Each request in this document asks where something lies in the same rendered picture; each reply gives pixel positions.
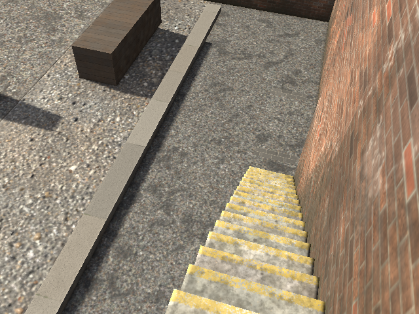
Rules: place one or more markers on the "stairs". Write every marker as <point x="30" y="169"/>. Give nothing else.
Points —
<point x="257" y="259"/>

